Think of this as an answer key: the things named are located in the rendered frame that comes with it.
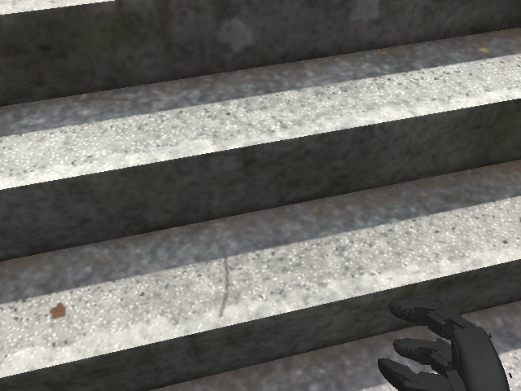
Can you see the robot right hand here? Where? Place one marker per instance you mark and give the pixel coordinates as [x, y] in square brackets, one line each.
[470, 363]

